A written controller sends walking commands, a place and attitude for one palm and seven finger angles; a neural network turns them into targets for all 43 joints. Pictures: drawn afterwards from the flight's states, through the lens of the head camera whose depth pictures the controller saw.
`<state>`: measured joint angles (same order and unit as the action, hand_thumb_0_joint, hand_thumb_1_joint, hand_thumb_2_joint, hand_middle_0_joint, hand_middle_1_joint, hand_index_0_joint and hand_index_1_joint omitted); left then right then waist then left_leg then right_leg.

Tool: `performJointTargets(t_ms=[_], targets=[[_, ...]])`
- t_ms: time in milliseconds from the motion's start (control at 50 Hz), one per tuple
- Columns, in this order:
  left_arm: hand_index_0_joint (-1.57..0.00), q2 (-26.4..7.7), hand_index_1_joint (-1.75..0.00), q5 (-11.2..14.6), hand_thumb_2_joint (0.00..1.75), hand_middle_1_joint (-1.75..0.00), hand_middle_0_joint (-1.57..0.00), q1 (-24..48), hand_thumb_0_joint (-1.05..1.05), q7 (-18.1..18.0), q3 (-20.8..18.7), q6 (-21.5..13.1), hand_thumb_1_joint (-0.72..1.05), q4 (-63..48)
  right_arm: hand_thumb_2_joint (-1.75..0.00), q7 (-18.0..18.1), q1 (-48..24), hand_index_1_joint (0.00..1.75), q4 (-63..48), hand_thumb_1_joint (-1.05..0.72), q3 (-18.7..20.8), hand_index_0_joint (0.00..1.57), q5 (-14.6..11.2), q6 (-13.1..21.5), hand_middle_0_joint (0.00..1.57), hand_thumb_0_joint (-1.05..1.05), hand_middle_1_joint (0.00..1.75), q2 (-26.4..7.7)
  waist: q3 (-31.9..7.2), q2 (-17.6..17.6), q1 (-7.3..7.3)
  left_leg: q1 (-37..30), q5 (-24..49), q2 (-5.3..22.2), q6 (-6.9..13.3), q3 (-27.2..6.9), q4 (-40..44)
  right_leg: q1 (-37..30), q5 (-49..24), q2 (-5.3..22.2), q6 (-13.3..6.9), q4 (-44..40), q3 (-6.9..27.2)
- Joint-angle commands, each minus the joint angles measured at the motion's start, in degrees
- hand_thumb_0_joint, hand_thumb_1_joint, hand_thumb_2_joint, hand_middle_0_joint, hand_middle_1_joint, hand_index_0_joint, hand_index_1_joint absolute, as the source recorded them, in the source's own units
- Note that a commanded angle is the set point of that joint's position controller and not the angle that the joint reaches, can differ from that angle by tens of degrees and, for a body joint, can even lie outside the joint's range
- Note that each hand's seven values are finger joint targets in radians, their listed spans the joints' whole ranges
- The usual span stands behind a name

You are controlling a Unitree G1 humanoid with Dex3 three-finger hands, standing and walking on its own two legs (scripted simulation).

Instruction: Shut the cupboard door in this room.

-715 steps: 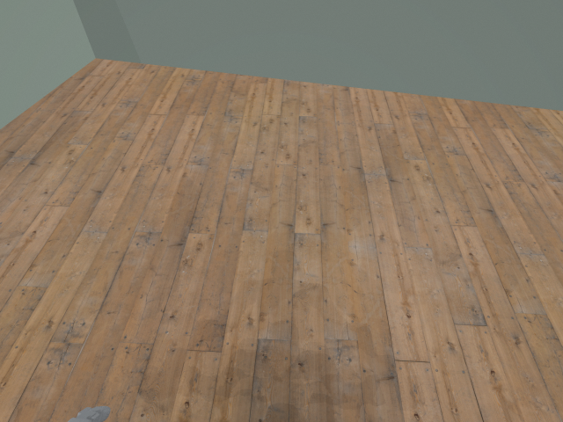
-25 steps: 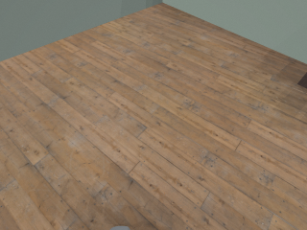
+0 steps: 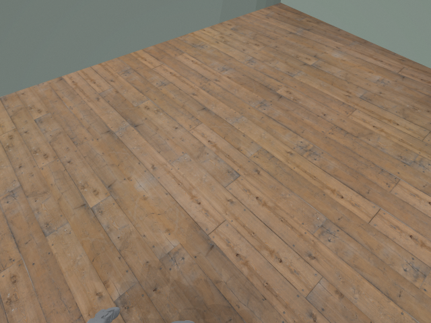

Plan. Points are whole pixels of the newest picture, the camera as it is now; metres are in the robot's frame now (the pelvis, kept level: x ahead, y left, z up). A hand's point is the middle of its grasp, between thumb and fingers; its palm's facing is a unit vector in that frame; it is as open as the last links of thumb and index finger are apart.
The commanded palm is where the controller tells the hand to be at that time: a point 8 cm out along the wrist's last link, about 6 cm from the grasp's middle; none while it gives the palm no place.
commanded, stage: turn or walk to find it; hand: left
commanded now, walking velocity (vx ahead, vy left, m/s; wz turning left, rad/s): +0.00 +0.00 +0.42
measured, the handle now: out of the picture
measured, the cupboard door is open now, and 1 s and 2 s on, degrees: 87 87 87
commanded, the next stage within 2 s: stand and wait in 1.92 s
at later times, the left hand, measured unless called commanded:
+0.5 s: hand out of the picture -0.04 +0.24 -0.18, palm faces +0.28 -0.93 -0.25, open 7.4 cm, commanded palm none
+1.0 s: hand out of the picture -0.03 +0.19 -0.14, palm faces +0.44 -0.86 -0.27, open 7.4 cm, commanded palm none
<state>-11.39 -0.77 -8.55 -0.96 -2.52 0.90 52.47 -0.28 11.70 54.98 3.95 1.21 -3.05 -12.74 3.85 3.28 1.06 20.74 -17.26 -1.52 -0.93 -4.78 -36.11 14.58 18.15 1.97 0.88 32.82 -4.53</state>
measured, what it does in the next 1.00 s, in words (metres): steps on the spot, turning left: left foot, then right foot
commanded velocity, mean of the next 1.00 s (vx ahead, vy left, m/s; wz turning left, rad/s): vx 0.00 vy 0.00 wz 0.42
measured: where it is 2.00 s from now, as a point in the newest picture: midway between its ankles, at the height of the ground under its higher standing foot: outside the picture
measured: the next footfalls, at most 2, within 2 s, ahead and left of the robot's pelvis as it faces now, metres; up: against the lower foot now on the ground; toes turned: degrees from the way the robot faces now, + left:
left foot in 0.40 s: -0.01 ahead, +0.14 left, +0.00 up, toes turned +16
right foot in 0.80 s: +0.07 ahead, -0.10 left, +0.00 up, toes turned +14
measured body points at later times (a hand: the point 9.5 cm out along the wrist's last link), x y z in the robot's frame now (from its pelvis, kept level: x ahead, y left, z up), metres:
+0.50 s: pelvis -0.01 +0.03 +0.00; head +0.02 +0.06 +0.45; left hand -0.05 +0.29 -0.16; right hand +0.14 -0.20 -0.13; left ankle -0.05 +0.13 -0.73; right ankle -0.01 -0.11 -0.68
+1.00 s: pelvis -0.02 -0.02 +0.01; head +0.02 -0.03 +0.46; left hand -0.05 +0.23 -0.12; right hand +0.13 -0.24 -0.15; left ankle -0.11 +0.10 -0.64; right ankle +0.04 -0.11 -0.73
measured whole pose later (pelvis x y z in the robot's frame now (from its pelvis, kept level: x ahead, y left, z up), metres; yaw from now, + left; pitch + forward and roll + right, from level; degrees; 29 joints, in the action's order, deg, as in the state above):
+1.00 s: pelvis -0.02 -0.02 +0.01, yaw +26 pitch -1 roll +1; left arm -9.4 -1.3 -11.1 -1.2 -1.7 1.0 52.4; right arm -1.1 12.2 56.3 5.1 1.5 -4.6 -14.8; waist 4.7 2.5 1.1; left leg 26.5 -22.4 0.9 -2.7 -1.0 -65.7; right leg 13.6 15.6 5.6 -1.0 30.8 -10.4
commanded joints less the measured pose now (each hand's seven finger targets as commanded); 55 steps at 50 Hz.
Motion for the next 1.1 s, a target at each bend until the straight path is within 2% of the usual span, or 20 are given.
performJointTargets(t_ms=[0,40,80,240,300,340,360,380,400,440,500,660,720,740,760,780,820,840,880,1080], targets=[[-0.2,-12.42,-0.3,-0.35,0.9,-0.3,-0.2,-3.49,0.0,-1.15,-3.19,-0.85,0.9,-3.68,-0.9,-0.01,-2.93,0.3,-5.61,-0.9,2.5,0.2,0.1,0.06,0.2,0.0,0.3,-6.45,-0.75,-15.68,-2.22,12.39,-12.03,1.06,-0.05,-1.45,-28.95,0.22,0.36,22.45,-9.5,-20.64,21.3],[-0.2,-9.29,-0.3,-0.34,0.9,-0.3,-0.2,1.07,0.0,-0.8,-2.09,-1.13,0.9,-4.62,-0.9,-0.68,0.28,0.3,-3.15,-0.9,2.27,0.2,0.24,-0.27,0.2,0.0,0.3,-5.43,0.87,-11.05,0.62,11.4,-5.26,2.32,-1.04,0.6,-33.83,1.6,-4.27,16.77,-7.09,-17.87,10.48],[-0.2,-8.35,-0.3,-0.44,0.9,-0.3,-0.2,0.33,0.0,-0.86,-1.79,-1.43,0.9,-4.46,-0.9,-0.93,1.55,0.3,-2.46,-0.9,2.08,0.2,0.04,-0.35,0.2,0.0,0.3,-4.93,-0.24,-11.83,0.64,10.33,-3.0,2.56,-1.92,2.06,-33.72,0.23,-8.84,15.15,-6.41,-16.72,6.55],[-0.2,-12.11,-0.3,-1.04,0.9,-0.3,-0.2,-9.11,0.0,-0.72,-2.85,-1.25,0.9,-0.47,-0.9,-0.49,-5.97,0.3,-3.77,-0.9,0.27,0.2,-0.65,0.83,0.2,0.0,0.3,-3.6,-5.09,-14.45,-4.52,5.97,-10.22,3.04,-2.81,7.23,-11.84,-12.37,-31.08,18.21,-9.25,-9.99,4.09],[-0.2,-13.11,-0.3,-0.93,0.9,-0.3,-0.2,-8.29,0.0,-0.64,-3.18,-0.88,0.9,0.27,-0.9,-0.18,-3.53,0.3,-3.21,-0.9,-0.1,0.2,-0.89,1.5,0.2,0.0,0.3,-3.64,-7.12,-14.48,-3.25,-0.18,-6.27,2.22,-2.14,9.7,0.13,-12.81,-34.28,17.98,-7.58,-5.49,1.8],[-0.2,-12.19,-0.3,-0.1,0.9,-0.3,-0.2,-6.69,0.0,-0.52,-3.15,-0.44,0.9,0.16,-0.9,-0.23,0.46,0.3,-1.99,-0.9,0.33,0.2,-0.67,2.24,0.2,0.0,0.3,-5.65,-8.61,-10.35,-0.53,-11.72,7.86,3.57,-0.87,8.73,13.82,-6.15,-27.31,15.51,-2.83,1.68,-2.29],[-0.2,-9.48,-0.3,0.28,0.9,-0.3,-0.2,-8.0,0.0,-0.23,-2.85,0.01,0.9,-1.06,-0.9,-0.12,1.62,0.3,-2.28,-0.9,1.48,0.2,-0.21,2.85,0.2,0.0,0.3,-10.69,-10.34,2.77,0.03,-21.49,21.47,13.98,3.52,-4.32,15.82,6.31,-10.84,10.06,1.18,10.95,-5.53],[-0.2,-6.51,-0.3,0.0,0.9,-0.3,-0.2,-4.97,0.0,0.05,-1.42,0.2,0.9,-2.92,-0.9,0.02,4.77,0.3,-1.91,-0.9,2.28,0.2,-0.31,2.45,0.2,0.0,0.3,-14.62,-8.78,12.89,1.78,-23.34,39.43,24.12,9.44,-13.99,15.65,15.86,17.61,5.29,3.28,20.56,-4.78],[-0.2,-6.39,-0.3,-0.22,0.9,-0.3,-0.2,-1.38,0.0,-0.45,-1.27,0.9,0.9,-3.5,-0.9,0.79,6.97,0.3,-0.47,-0.9,2.4,0.2,-0.21,2.48,0.2,0.0,0.3,-14.25,-8.93,12.28,3.48,-20.82,42.42,24.23,11.85,-13.68,15.36,16.57,18.8,5.05,3.29,26.26,0.17],[-0.2,-7.2,-0.3,0.26,0.9,-0.3,-0.2,1.16,0.0,-0.16,-1.74,0.95,0.9,-2.38,-0.9,1.61,2.65,0.3,-1.17,-0.9,1.62,0.2,0.01,2.41,0.2,0.0,0.3,-11.38,-4.77,10.01,1.99,-16.8,41.31,19.72,11.88,-10.1,14.46,17.68,12.96,5.15,3.28,30.52,3.02],[-0.2,-6.74,-0.3,0.18,0.9,-0.3,-0.2,-1.56,0.0,0.4,-1.64,0.72,0.9,-0.87,-0.9,1.56,-0.73,0.3,-2.56,-0.9,1.14,0.2,-0.08,2.92,0.2,0.0,0.3,-10.26,-5.85,4.68,-0.28,-17.75,40.37,15.95,10.08,-5.44,14.06,16.13,8.02,4.18,3.95,29.01,2.58],[-0.2,-5.95,-0.3,0.36,0.9,-0.3,-0.2,-0.98,0.0,0.18,-1.22,0.68,0.9,-2.65,-0.9,0.9,-1.69,0.3,-3.62,-0.9,2.04,0.2,0.28,2.03,0.2,0.0,0.3,-10.71,-5.05,6.35,0.01,-12.13,31.09,14.45,10.01,-8.87,13.91,7.53,7.17,1.25,3.7,12.25,1.22],[-0.2,-6.66,-0.3,0.42,0.9,-0.3,-0.2,-6.03,0.0,0.08,-1.44,-0.13,0.9,-1.66,-0.9,0.73,-3.54,0.3,-4.37,-0.9,2.21,0.2,0.06,1.67,0.2,0.0,0.3,-10.36,-5.65,4.76,-2.66,-5.39,24.08,12.17,7.79,-10.03,10.04,-3.33,-2.48,0.33,3.18,-1.97,0.22],[-0.2,-8.11,-0.3,0.1,0.9,-0.3,-0.2,-8.59,0.0,-0.04,-1.77,-0.75,0.9,-1.16,-0.9,0.53,-3.51,0.3,-4.59,-0.9,2.17,0.2,-0.32,1.75,0.2,0.0,0.3,-9.1,-6.75,0.65,-3.76,-2.07,16.9,9.16,5.16,-7.99,5.83,-9.06,-7.91,2.48,2.88,-9.66,1.56],[-0.2,-12.71,-0.3,-0.79,0.9,-0.3,-0.2,-9.3,0.0,-0.55,-2.65,-1.38,0.9,-1.31,-0.9,0.15,-1.68,0.3,-5.43,-0.9,1.61,0.2,-0.81,1.85,0.2,0.0,0.3,-5.27,-7.52,-12.68,-3.66,7.67,1.44,2.56,1.36,-1.31,-4.13,-15.81,-9.69,14.31,-0.76,-13.98,13.38],[-0.2,-16.07,-0.3,-0.93,0.9,-0.3,-0.2,-9.15,0.0,-0.64,-3.09,-1.29,0.9,-2.39,-0.9,0.06,-2.72,0.3,-6.94,-0.9,1.47,0.2,-0.66,1.51,0.2,0.0,0.3,-4.18,-5.21,-19.33,-4.29,11.42,-16.69,-1.74,-0.52,2.18,-16.71,-11.22,-15.5,25.43,-7.05,-16.76,22.65],[-0.2,-13.57,-0.3,-0.38,0.9,-0.3,-0.2,-4.44,0.0,-0.91,-3.14,-1.17,0.9,-3.79,-0.9,-0.04,-3.57,0.3,-5.48,-0.9,2.32,0.2,-0.2,0.22,0.2,0.0,0.3,-6.5,-1.23,-16.37,-2.95,10.31,-13.42,1.39,0.1,-1.05,-31.35,-0.12,-4.05,23.26,-9.49,-19.45,20.89],[-0.2,-11.5,-0.3,-0.33,0.9,-0.3,-0.2,-1.45,0.0,-0.83,-2.58,-1.11,0.9,-4.59,-0.9,-0.42,-2.29,0.3,-4.29,-0.9,2.35,0.2,-0.04,0.01,0.2,0.0,0.3,-6.45,0.07,-12.58,-1.3,10.18,-9.24,2.26,-0.16,-0.7,-34.19,1.45,-2.28,20.02,-8.32,-18.84,15.62],[-0.2,-9.34,-0.3,-0.45,0.9,-0.3,-0.2,1.68,0.0,-0.9,-1.96,-1.26,0.9,-5.41,-0.9,-0.92,1.38,0.3,-2.48,-0.9,2.12,0.2,0.03,-0.23,0.2,0.0,0.3,-5.39,-0.97,-12.25,0.7,8.59,-4.54,3.14,-1.22,1.48,-35.02,1.52,-4.74,16.78,-6.53,-17.43,7.73],[-0.2,-12.82,-0.3,-1.1,0.9,-0.3,-0.2,-7.15,0.0,-0.68,-3.2,-0.96,0.9,-0.67,-0.9,-0.55,-3.69,0.3,-3.46,-0.9,0.21,0.2,-0.85,1.13,0.2,0.0,0.3,-3.1,-5.47,-14.58,-4.11,2.55,-10.71,3.46,-2.14,8.57,-7.25,-10.3,-24.84,19.66,-8.96,-10.11,2.66]])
